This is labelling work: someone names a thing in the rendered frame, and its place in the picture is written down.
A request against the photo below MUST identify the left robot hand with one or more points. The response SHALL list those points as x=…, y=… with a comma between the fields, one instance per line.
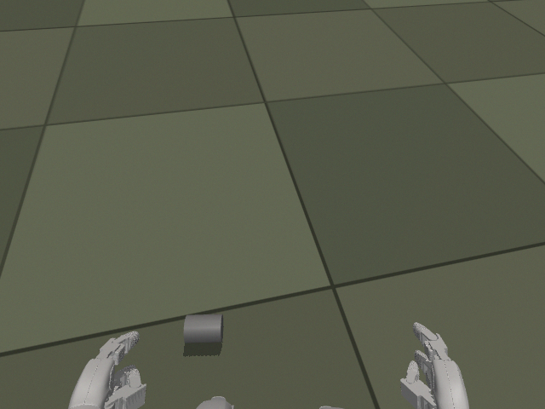
x=99, y=386

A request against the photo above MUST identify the can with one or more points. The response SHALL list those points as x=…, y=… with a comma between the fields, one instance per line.
x=203, y=328

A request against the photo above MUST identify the right robot hand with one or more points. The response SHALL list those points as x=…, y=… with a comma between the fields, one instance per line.
x=443, y=375

